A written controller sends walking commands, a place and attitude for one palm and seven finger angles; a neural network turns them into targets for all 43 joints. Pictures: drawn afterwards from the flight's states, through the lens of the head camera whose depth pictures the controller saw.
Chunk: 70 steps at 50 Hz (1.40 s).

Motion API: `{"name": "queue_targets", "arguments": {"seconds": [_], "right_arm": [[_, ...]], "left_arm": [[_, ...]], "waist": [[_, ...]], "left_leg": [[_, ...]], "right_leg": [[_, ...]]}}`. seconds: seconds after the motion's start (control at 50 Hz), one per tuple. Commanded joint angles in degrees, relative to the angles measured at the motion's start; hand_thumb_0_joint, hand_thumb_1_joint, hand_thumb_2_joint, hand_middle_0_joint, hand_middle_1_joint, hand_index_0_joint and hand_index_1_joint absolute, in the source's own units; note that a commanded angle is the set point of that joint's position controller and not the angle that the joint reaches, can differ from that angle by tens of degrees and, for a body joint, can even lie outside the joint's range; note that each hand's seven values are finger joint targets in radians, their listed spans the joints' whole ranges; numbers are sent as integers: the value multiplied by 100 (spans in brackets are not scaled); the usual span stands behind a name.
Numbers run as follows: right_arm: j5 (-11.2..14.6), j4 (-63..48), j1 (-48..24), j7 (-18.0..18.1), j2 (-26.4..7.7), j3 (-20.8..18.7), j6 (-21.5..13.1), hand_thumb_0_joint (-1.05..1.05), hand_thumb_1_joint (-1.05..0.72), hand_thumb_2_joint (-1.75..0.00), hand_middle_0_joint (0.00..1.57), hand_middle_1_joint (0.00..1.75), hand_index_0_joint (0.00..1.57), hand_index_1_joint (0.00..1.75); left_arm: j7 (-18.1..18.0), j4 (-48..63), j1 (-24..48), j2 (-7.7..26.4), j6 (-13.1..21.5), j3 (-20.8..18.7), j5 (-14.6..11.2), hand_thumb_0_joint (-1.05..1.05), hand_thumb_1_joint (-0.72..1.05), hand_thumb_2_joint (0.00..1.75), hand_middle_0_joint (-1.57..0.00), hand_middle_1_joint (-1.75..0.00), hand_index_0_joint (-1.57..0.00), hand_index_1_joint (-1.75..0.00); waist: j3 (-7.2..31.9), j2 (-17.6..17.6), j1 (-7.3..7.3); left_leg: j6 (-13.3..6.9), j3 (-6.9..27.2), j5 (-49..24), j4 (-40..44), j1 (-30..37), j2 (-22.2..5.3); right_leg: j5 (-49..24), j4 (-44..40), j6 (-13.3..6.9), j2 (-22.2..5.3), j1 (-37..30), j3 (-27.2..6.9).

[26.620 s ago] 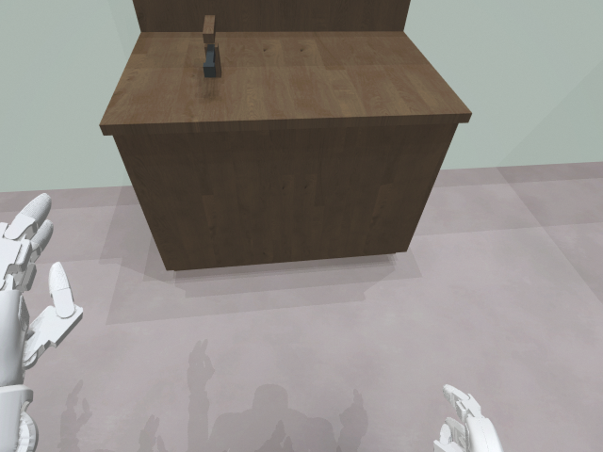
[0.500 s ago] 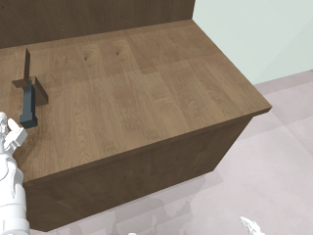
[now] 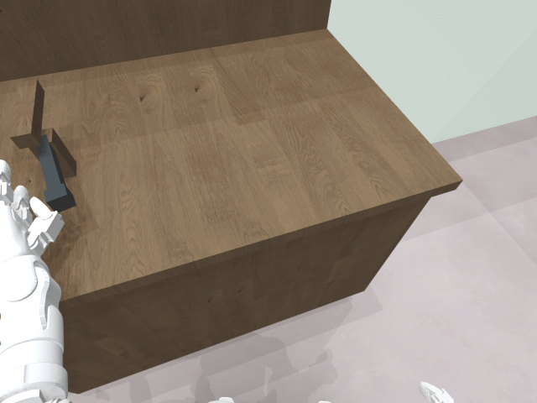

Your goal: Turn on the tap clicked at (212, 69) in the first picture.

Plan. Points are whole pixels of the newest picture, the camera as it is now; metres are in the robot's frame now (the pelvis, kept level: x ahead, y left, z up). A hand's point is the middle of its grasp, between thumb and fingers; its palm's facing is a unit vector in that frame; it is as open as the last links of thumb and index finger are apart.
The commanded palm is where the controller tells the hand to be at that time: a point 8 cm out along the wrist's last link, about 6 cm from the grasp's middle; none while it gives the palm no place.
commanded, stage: push the lever round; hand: left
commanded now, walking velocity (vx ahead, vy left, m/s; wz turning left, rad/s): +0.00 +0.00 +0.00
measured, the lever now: (60, 198) +0.38 +0.33 +0.08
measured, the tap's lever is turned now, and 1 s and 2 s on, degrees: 12 32 57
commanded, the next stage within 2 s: none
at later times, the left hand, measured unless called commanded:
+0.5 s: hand (72, 214) +0.35 +0.31 +0.07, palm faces +0.66 -0.75 -0.07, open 7.7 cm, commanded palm +0.31 +0.32 +0.07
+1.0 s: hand (100, 200) +0.38 +0.27 +0.07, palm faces +0.73 -0.68 -0.06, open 7.6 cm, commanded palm +0.33 +0.29 +0.07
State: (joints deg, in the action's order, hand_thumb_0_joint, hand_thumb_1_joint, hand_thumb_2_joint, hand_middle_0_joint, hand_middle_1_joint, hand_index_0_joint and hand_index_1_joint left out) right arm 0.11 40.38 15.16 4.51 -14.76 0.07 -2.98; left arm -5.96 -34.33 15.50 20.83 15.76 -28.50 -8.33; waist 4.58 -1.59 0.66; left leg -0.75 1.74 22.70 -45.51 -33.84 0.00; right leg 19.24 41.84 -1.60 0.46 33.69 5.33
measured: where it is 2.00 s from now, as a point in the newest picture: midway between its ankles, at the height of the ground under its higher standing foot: outside the picture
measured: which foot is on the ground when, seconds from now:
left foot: down 0.00-1.00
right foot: down 0.00-1.00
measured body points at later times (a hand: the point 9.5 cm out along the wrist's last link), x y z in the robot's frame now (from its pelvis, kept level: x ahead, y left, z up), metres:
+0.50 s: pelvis +0.00 -0.01 +0.00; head +0.05 -0.01 +0.45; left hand +0.31 +0.34 +0.08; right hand +0.12 -0.27 -0.12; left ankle -0.01 +0.11 -0.71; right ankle +0.01 -0.11 -0.71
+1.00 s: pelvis +0.00 +0.00 +0.00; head +0.04 +0.00 +0.45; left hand +0.33 +0.31 +0.08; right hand +0.11 -0.25 -0.12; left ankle -0.01 +0.11 -0.71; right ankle +0.01 -0.11 -0.71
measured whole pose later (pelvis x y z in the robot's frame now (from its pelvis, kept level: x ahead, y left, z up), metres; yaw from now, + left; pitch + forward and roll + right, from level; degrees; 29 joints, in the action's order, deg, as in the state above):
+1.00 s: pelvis +0.00 +0.00 +0.00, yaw +0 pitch +11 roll -1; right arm -2.0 41.3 13.9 2.2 -13.0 -0.6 -1.3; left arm -30.1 -35.0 21.6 10.9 13.9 -22.2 -0.8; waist 6.5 -1.9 1.6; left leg -0.7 1.5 22.4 -45.4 -33.7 0.2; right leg 19.1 42.2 -1.6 0.2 33.8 5.1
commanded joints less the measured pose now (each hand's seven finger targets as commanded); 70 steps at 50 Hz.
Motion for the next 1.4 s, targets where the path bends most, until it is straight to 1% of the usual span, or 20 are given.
{"name": "queue_targets", "arguments": {"seconds": [0.0, 0.28, 0.36, 0.4, 0.46, 0.48, 0.54, 0.56, 0.74, 0.86, 0.88, 0.96, 1.0, 1.14, 1.16, 1.24, 1.26, 1.34, 1.36, 1.38], "right_arm": [[21, -666, 40, 20, -851, -305, -215, 0, -90, -90, 20, 30, 20, 30], [-1, -636, -25, -35, -814, -322, -164, 0, -90, -90, 20, 30, 20, 30], [-27, -671, -73, -40, -819, -335, -138, 0, -90, -90, 20, 30, 20, 30], [-17, -628, -94, -33, -799, -311, -114, 0, -90, -90, 20, 30, 20, 30], [-36, -649, -139, -23, -781, -305, -102, 0, -90, -90, 20, 30, 20, 30], [-48, -657, -125, -39, -763, -310, -109, 0, -90, -90, 20, 30, 20, 30], [-70, -639, -133, -59, -756, -311, -130, 0, -90, -90, 20, 30, 20, 30], [-74, -621, -132, -53, -778, -314, -117, 0, -90, -90, 20, 30, 20, 30], [-130, -563, -210, -89, -731, -315, -125, 0, -90, -90, 20, 30, 20, 30], [-182, -556, -180, -155, -714, -361, -77, 0, -90, -90, 20, 30, 20, 30], [-183, -553, -175, -171, -692, -354, -68, 0, -90, -90, 20, 30, 20, 30], [-206, -518, -184, -180, -697, -375, -44, 0, -90, -90, 20, 30, 20, 30], [-209, -503, -183, -183, -675, -362, -29, 0, -90, -90, 20, 30, 20, 30], [-273, -412, -146, -231, -651, -392, -42, 0, -90, -90, 20, 30, 20, 30], [-286, -382, -121, -224, -671, -409, -32, 0, -90, -90, 20, 30, 20, 30], [-308, -369, -123, -277, -633, -415, -6, 0, -90, -90, 20, 30, 20, 30], [-317, -311, -88, -269, -655, -428, 9, 0, -90, -90, 20, 30, 20, 30], [-356, -311, -37, -323, -641, -442, 18, 0, -90, -90, 20, 30, 20, 30], [-359, -263, -35, -317, -654, -440, 44, 0, -90, -90, 20, 30, 20, 30], [-366, -279, -27, -338, -623, -436, 46, 0, -90, -90, 20, 30, 20, 30]], "left_arm": [[-54, 1401, 1500, 1693, 447, -321, -4, 0, 90, 90, -15, -15, -15, -15], [-557, 1441, 1714, 1224, 418, -30, 119, 0, 90, 90, -15, -15, -15, -15], [-765, 1447, 1505, 1262, 385, -154, 183, 0, 90, 90, -15, -15, -15, -15], [-832, 1278, 1774, 1171, 339, -39, 198, 0, 90, 90, -15, -15, -15, -15], [-966, 1433, 1994, 1189, 374, -34, 291, 0, 90, 90, -15, -15, -15, -15], [-1009, 1498, 2004, 928, 383, 199, 308, 0, 90, 90, -15, -15, -15, -15], [-1160, 1458, 1980, 734, 372, 329, 336, 0, 90, 90, -15, -15, -15, -15], [-1228, 1408, 1945, 850, 365, 202, 367, 0, 90, 90, -15, -15, -15, -15], [-1845, 1302, 2598, 309, 278, 718, 666, 0, 90, 90, -15, -15, -15, -15], [-2291, 1212, 2294, 310, 196, 507, 838, 0, 90, 90, -15, -15, -15, -15], [-2339, 1261, 2502, 153, 196, 656, 842, 0, 90, 90, -15, -15, -15, -15], [-2541, 1114, 2603, 190, 141, 566, 952, 0, 90, 90, -15, -15, -15, -15], [-2621, 979, 2850, 78, 118, 683, 990, 0, 90, 90, -15, -15, -15, -15], [-2975, 748, 3281, -280, 136, 943, 1154, 0, 90, 90, -15, -15, -15, -15], [-3043, 673, 3234, -49, 141, 672, 1180, 0, 90, 90, -15, -15, -15, -15], [-3190, 549, 3484, -337, 139, 926, 1249, 0, 90, 90, -15, -15, -15, -15], [-3251, 395, 3494, -143, 120, 714, 1289, 0, 90, 90, -15, -15, -15, -15], [-3399, 193, 3614, -302, 125, 787, 1309, 0, 90, 90, -15, -15, -15, -15], [-3442, 188, 3777, -103, 139, 635, 1365, 0, 90, 90, -15, -15, -15, -15], [-3462, 178, 3932, -327, 146, 832, 1380, 0, 90, 90, -15, -15, -15, -15]], "waist": [[1769, -382, 8], [1660, -255, 128], [1703, -216, 41], [1515, -113, 142], [1576, -351, 109], [1674, -328, 162], [1690, -265, 155], [1640, -202, 141], [1685, -242, 252], [1889, -147, 101], [1840, -70, 189], [1758, -149, 168], [1686, 12, 250], [1831, -70, 304], [1854, -82, 235], [1903, -134, 323], [1834, -79, 304], [1970, 96, 340], [1917, -105, 321], [1920, -122, 391]], "left_leg": [[-5, 103, -1853, 640, 685, 35], [-53, 40, -1585, 609, 623, 51], [-71, 16, -1595, 613, 552, 73], [-63, 27, -1330, 633, 447, 68], [-57, 43, -1358, 646, 531, 76], [-52, 34, -1443, 634, 648, 75], [-23, 54, -1441, 623, 661, 75], [-30, 83, -1448, 629, 605, 59], [56, 156, -1333, 659, 711, 47], [91, 139, -1730, 620, 693, 29], [85, 121, -1781, 604, 707, 28], [77, 108, -1620, 618, 620, 22], [67, 125, -1405, 637, 551, 27], [89, 138, -1411, 603, 648, 29], [95, 159, -1460, 606, 600, 31], [84, 99, -1482, 561, 610, 40], [86, 136, -1449, 576, 551, 25], [63, 89, -1489, 522, 507, 40], [83, 127, -1465, 544, 495, 32], [72, 110, -1408, 539, 515, 46]], "right_leg": [[-1604, -358, 6, 54, -1300, -362], [-1571, -400, 44, 20, -1231, -397], [-1623, -425, 38, 8, -1370, -421], [-1425, -462, 59, -3, -1231, -423], [-1379, -462, 23, -14, -1238, -425], [-1442, -437, 29, -2, -1209, -401], [-1412, -435, 24, 4, -1168, -378], [-1391, -441, 15, 6, -1173, -371], [-1117, -418, -2, 1, -927, -304], [-1388, -355, -17, 13, -1128, -280], [-1479, -355, -4, 8, -1116, -282], [-1338, -390, -10, 4, -1063, -298], [-1172, -412, 3, 5, -992, -293], [-1079, -396, -15, 14, -865, -270], [-1105, -395, -29, 14, -924, -273], [-1170, -387, -12, 2, -883, -278], [-1111, -396, -22, 3, -870, -265], [-1210, -380, 4, 3, -916, -264], [-1148, -374, -17, -4, -875, -272], [-1103, -370, -1, -6, -815, -270]]}}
